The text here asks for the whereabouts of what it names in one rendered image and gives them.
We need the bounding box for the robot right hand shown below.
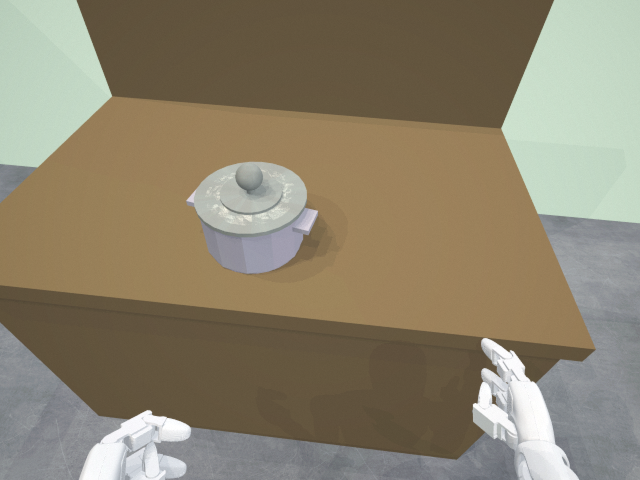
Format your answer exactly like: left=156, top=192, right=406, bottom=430
left=473, top=338, right=556, bottom=452

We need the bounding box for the knob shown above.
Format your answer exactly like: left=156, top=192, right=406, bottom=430
left=235, top=163, right=263, bottom=191

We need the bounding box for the robot right forearm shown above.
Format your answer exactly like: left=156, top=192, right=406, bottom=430
left=514, top=440, right=579, bottom=480

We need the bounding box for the robot left hand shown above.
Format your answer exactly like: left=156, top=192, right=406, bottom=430
left=79, top=410, right=191, bottom=480

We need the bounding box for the table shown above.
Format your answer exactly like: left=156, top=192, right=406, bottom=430
left=0, top=0, right=596, bottom=460

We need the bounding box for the pot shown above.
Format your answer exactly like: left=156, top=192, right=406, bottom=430
left=186, top=189, right=318, bottom=274

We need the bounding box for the lid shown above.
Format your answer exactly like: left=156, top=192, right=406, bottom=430
left=194, top=162, right=307, bottom=237

